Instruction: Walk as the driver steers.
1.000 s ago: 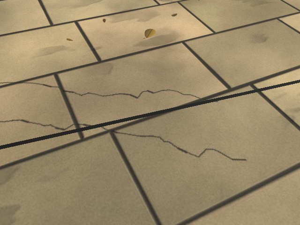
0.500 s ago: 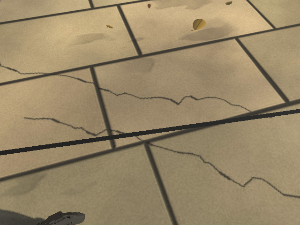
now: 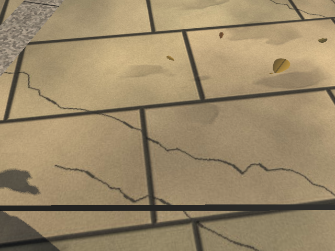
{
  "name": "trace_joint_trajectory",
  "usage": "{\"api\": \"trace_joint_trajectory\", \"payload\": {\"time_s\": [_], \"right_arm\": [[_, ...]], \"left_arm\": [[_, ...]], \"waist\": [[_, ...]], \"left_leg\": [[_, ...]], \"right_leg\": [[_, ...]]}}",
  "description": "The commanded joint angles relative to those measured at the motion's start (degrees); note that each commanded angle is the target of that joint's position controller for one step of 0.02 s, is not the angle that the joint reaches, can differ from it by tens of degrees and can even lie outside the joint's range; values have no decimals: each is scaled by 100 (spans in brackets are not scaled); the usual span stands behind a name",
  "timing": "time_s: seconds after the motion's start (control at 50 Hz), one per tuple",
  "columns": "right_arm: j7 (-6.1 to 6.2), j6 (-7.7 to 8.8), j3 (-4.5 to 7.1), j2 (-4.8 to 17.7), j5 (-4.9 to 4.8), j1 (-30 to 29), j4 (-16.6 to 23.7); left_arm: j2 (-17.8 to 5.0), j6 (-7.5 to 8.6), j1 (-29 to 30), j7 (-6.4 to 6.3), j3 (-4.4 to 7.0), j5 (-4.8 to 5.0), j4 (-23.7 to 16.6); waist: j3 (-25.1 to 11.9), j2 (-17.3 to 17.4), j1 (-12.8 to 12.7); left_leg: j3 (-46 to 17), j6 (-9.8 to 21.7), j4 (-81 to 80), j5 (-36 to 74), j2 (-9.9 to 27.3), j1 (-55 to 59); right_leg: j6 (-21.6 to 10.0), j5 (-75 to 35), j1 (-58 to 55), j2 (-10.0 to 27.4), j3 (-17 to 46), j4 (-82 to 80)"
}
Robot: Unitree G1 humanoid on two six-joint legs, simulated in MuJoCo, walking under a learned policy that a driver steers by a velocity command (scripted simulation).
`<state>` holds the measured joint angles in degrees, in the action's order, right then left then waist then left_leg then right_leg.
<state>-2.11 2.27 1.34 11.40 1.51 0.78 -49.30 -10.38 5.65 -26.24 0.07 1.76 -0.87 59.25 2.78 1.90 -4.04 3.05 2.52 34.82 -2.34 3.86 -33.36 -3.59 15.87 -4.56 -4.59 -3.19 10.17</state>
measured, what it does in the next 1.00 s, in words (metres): walks ahead, turning right: left foot, then right foot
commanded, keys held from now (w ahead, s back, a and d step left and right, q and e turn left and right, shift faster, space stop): w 0.12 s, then w+e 0.38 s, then e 0.24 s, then no key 0.26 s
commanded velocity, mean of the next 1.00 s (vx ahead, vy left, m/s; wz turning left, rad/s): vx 0.35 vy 0.00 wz -0.32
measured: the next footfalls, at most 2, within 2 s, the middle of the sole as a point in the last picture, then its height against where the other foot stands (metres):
left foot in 0.08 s outside the picture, level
right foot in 0.62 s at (206, 246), level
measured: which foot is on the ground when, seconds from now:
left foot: up 0.00-0.06, down 0.08-0.64, up 0.66-1.00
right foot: down 0.00-0.10, up 0.12-0.60, down 0.62-1.00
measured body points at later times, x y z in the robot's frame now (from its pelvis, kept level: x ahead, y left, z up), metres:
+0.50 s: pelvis +0.28 +0.03 +0.00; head +0.30 +0.03 +0.45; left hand +0.45 +0.24 -0.13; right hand +0.20 -0.20 -0.14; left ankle +0.18 +0.10 -0.74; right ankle +0.42 -0.11 -0.69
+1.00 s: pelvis +0.44 -0.02 +0.00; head +0.47 -0.05 +0.45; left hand +0.60 +0.21 -0.12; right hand +0.44 -0.29 -0.14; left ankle +0.56 +0.12 -0.68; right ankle +0.45 -0.07 -0.74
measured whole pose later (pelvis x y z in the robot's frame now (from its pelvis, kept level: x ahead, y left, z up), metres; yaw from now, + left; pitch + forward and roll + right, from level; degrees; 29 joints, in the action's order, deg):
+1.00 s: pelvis +0.44 -0.02 +0.00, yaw -22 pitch +1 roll +0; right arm 1.5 -1.9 3.0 13.5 1.4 10.3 -49.2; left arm -13.4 0.9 -14.1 -0.5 3.0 -1.1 50.4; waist 3.5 2.4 -1.2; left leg -1.8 -2.3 53.3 -15.6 4.7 -32.0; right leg -7.3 7.5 12.6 -7.5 0.8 19.8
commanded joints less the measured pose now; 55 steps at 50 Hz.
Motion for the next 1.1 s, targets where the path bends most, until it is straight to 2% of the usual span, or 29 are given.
{"api": "trace_joint_trajectory", "payload": {"time_s": [0.02, 0.06, 0.08, 0.1, 0.12, 0.14, 0.16, 0.18, 0.2, 0.26, 0.32, 0.42, 0.5, 0.54, 0.58, 0.6, 0.62, 0.64, 0.66, 0.68, 0.7, 0.72, 0.74, 0.76, 0.82, 0.94, 1.0, 1.08, 1.1], "right_arm": [[49, 122, 114, 473, -7, -308, 417], [127, 194, 220, 629, 26, 777, 68], [188, 255, 319, 855, 112, 1746, -241], [259, 288, 456, 1413, 262, 2652, -346], [203, 192, 535, 1600, 107, 2664, -418], [170, 144, 464, 1257, -30, 2002, -293], [154, 180, 355, 865, -45, 1492, -197], [151, 229, 284, 611, -13, 1266, -208], [182, 280, 242, 487, -27, 1260, -283], [217, 435, 229, 497, -56, 1584, -475], [236, 486, 244, 591, -62, 1855, -566], [289, 476, 193, 559, -64, 2176, -666], [383, 420, 194, 657, -52, 2621, -836], [448, 357, 203, 740, -48, 2580, -854], [525, 285, 259, 909, -46, 2424, -813], [530, 244, 279, 967, -56, 2331, -754], [492, 226, 300, 1012, -127, 2155, -669], [440, 241, 239, 647, -132, 2273, -432], [412, 194, 218, 502, -289, 2713, -155], [398, 181, 244, 736, -141, 2222, -116], [384, 199, 225, 670, -152, 1847, 29], [388, 185, 245, 687, -92, 1748, 13], [383, 88, 269, 722, 18, 1738, 51], [377, -51, 264, 644, 78, 1932, 6], [358, -243, 237, 473, 28, 2119, -9], [365, -387, 268, 646, -4, 1384, 196], [385, -423, 254, 637, -31, 1152, 230], [438, -405, 210, 559, -84, 1165, 162], [435, -374, 193, 539, -65, 1235, 133]], "left_arm": [[-925, 8, -199, -76, 176, -39, -96], [-1007, -33, -42, -87, 197, -32, -91], [-928, -41, -3, -79, 165, -6, -139], [-537, -35, -159, -47, 55, 123, -383], [-482, -41, -600, -25, 100, 208, -338], [-877, -91, -140, -59, 202, 74, -349], [-755, -66, 288, -24, 185, 57, -451], [-613, -83, 398, -5, 172, 65, -441], [-584, -160, 428, 23, 191, -34, -445], [-414, -360, 333, 129, 193, -97, -398], [-421, -437, 950, 184, 205, -78, -619], [-321, -402, 1992, 250, 119, -44, -1017], [-286, -391, 2637, 277, 45, -73, -1317], [-318, -369, 2468, 259, 60, -117, -1315], [-459, -331, 1665, 214, 129, -158, -1100], [-608, -280, 1082, 188, 203, -184, -939], [-814, -207, 467, 141, 305, -247, -780], [-1375, -172, 323, 77, 445, -239, -772], [-1894, -250, 363, 63, 587, -98, -932], [-1748, -371, 451, -2, 577, 70, -1033], [-1433, -413, 950, -35, 496, 113, -1107], [-1111, -442, 1265, -49, 411, 121, -1139], [-966, -456, 1377, -76, 367, 158, -1168], [-865, -443, 1422, -81, 321, 138, -1176], [-1069, -332, 1308, -39, 343, 12, -1171], [-1053, -417, 1036, -65, 283, -11, -1136], [-1033, -454, 949, -89, 250, -55, -1098], [-954, -472, 999, -111, 178, -107, -1036], [-991, -480, 895, -110, 183, -103, -974]], "waist": [[195, -626, 241], [-357, -577, 735], [-908, -410, 1094], [-1733, 416, 1256], [-2231, 1304, 1019], [-1355, 341, 823], [-660, 79, 714], [-282, -44, 537], [-109, 68, 407], [-87, 138, 237], [98, 119, 286], [285, 131, 470], [371, 146, 656], [282, 204, 514], [-161, 443, 190], [-517, 481, -32], [-858, 265, -414], [-1356, -635, -233], [-2323, -1256, 34], [-2161, -216, -81], [-1314, -233, 42], [-689, 40, 276], [-464, 14, 420], [-477, -61, 548], [-761, -214, 656], [-711, -615, 390], [-560, -657, 282], [-434, -698, 261], [-505, -723, 228]], "left_leg": [[130, 209, -343, -395, -233, 325], [283, 433, -812, -550, -578, 1693], [14, 622, -894, -458, -325, 3067], [-1897, 1051, -1002, -1039, 1263, 4716], [-4223, 1676, -1813, -1162, 2158, 5344], [-3497, 1456, -1902, -1531, 1874, 4622], [-2694, 1288, -2113, -1345, 1650, 3738], [-2082, 1023, -2361, -985, 1379, 3092], [-1625, 834, -2488, -655, 1168, 2691], [-887, 661, -2683, 82, 976, 2472], [-352, 573, -2821, 475, 914, 2650], [408, 376, -2762, 1380, 726, 2922], [735, 343, -2526, 2235, 912, 3602], [971, 274, -1850, 3996, 937, 3861], [1082, 203, -634, 5378, 943, 3917], [1052, 209, 319, 5106, 948, 3742], [1109, 74, 1696, 3807, 796, 3165], [1107, -107, 3510, -795, 240, 1657], [244, -311, 5345, -3594, -707, -9], [-440, -303, 5245, -2843, -290, -257], [-441, -314, 4863, -2387, -124, -370], [-438, -351, 4334, -2177, 24, -243], [-465, -407, 3947, -2088, 91, -7], [-441, -449, 3676, -2015, 108, 349], [-333, -499, 3185, -1714, 4, 632], [-409, -499, 2158, -1228, 78, 313], [-462, -467, 1608, -1326, 52, 379], [-391, -358, 776, -1764, -130, 1060], [-299, -317, 561, -1922, -208, 1251]], "right_leg": [[-646, -3868, -42, 1721, 628, 335], [-481, -5052, -23, 1574, 421, 1637], [-373, -4392, 669, 1344, 244, 2797], [-184, -2065, 2218, 874, -72, 4729], [-83, 1404, 3603, -13, 139, 6298], [-176, 1017, 4090, 443, 627, 6552], [-185, 527, 4080, 650, 660, 6325], [-185, 234, 3836, 838, 660, 5956], [-148, 114, 3605, 942, 679, 5685], [-57, -176, 3451, 950, 603, 5504], [14, -780, 4094, 1031, 528, 5206], [58, -1667, 4243, 915, 108, 3761], [-134, -1575, 4117, 742, -386, 2832], [-293, -1202, 3730, 438, -641, 2567], [-510, -786, 2915, 38, -774, 2494], [-663, -860, 2241, -69, -637, 2216], [-863, -1701, 1258, 42, -346, 1493], [-1221, -4299, -156, 1451, 1099, 1945], [-2491, -6746, -1641, 2860, 3513, 1990], [-2328, -6178, -1067, 2640, 2910, 1627], [-2097, -5393, -190, 2385, 2434, 1304], [-1757, -4889, 599, 2017, 2079, 1020], [-1569, -4714, 1120, 1754, 1801, 884], [-1428, -4704, 1483, 1598, 1547, 814], [-1273, -5186, 1681, 1374, 1214, 833], [-869, -3566, 1319, 1321, 1352, 591], [-901, -2760, 1174, 1440, 1556, 481], [-992, -2671, 1297, 1487, 1617, 653], [-1025, -2036, 1283, 1488, 1719, 604]]}}
Velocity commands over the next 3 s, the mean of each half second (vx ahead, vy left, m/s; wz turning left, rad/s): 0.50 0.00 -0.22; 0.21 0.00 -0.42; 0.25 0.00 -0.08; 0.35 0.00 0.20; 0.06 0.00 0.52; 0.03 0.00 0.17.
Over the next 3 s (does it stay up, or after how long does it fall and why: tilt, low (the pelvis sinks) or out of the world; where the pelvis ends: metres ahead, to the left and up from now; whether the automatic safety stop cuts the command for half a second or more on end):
stays up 0.81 -0.21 0.00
